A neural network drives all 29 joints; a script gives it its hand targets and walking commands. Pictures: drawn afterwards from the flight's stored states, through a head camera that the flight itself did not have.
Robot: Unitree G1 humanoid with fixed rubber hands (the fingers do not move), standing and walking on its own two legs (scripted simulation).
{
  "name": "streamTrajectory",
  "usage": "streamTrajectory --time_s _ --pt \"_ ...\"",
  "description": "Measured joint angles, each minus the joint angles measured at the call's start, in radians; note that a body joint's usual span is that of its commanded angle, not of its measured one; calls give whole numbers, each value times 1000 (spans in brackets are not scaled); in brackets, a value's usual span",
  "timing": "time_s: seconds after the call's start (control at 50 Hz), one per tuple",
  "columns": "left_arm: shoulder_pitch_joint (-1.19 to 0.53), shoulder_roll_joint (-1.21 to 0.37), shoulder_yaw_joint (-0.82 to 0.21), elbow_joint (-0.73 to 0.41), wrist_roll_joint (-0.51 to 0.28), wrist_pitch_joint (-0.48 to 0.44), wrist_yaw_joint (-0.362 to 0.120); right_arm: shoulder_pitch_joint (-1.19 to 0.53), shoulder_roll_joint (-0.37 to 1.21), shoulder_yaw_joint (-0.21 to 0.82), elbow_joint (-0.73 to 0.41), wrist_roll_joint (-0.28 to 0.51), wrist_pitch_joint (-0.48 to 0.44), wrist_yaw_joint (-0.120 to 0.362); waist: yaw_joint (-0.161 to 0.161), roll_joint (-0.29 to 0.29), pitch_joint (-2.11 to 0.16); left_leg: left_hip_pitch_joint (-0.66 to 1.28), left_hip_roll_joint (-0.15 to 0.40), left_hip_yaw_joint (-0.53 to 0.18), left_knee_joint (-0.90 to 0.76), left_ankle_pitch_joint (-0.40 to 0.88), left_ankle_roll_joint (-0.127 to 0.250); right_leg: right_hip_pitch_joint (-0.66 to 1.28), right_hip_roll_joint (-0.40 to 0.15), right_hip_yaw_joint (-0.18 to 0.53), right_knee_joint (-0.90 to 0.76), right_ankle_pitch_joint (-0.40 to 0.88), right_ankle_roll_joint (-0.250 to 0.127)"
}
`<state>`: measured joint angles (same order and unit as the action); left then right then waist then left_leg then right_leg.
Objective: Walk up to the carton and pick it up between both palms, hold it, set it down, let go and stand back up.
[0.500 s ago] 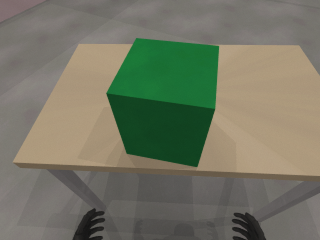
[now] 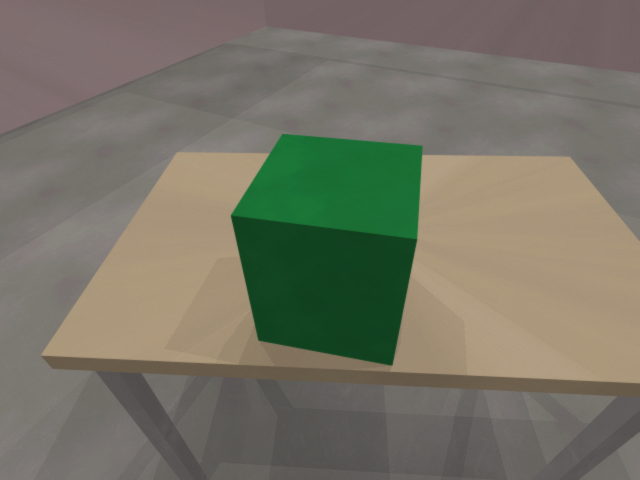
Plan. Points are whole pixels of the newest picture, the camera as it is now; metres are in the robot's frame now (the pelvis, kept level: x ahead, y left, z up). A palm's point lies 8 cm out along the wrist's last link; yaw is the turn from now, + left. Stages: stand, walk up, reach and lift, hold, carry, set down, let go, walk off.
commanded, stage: stand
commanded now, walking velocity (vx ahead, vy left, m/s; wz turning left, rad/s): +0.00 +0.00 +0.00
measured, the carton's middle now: (336, 247) +0.42 +0.04 +0.09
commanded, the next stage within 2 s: none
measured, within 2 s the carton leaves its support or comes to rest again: neither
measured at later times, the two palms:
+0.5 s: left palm out of the picture +0.06 +0.29 -0.10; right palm out of the picture +0.10 -0.26 -0.11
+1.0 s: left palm out of the picture +0.04 +0.29 -0.10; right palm out of the picture +0.09 -0.26 -0.11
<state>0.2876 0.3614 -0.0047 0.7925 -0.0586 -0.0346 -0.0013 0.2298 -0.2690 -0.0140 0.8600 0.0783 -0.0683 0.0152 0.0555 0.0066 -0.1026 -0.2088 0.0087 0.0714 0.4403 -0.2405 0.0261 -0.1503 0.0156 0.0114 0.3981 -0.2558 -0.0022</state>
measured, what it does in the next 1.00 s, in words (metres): stands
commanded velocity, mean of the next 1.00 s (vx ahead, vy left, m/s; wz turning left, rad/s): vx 0.00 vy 0.00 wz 0.00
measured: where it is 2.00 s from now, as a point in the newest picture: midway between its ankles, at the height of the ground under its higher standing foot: outside the picture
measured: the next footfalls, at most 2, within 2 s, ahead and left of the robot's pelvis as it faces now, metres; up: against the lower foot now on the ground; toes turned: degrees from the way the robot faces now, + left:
none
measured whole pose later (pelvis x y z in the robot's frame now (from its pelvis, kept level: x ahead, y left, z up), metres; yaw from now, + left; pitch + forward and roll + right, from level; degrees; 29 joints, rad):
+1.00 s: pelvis -0.01 +0.00 +0.00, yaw +0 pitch +0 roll -1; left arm 0.29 0.34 0.00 0.90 -0.06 -0.04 0.00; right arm 0.23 -0.27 -0.01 0.95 0.08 -0.05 0.02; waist 0.06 0.01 -0.10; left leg -0.21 0.01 0.07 0.44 -0.23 0.03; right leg -0.15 0.02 0.01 0.40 -0.24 0.00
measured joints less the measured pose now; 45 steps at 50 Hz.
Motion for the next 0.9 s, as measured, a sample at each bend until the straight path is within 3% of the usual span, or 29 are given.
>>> streamTrajectory --time_s 0.24,0.9 --pt "0 -7 0 65 0 -3 -1 0 0 0 58 0 7 0 0 1 -2 0 0 0 0 0 0 0 0 0 0 0 0" --pt "0 -18 0 107 0 -3 -1 0 0 0 92 0 21 0 0 6 -2 0 0 0 0 8 1 0 0 0 0 8 0"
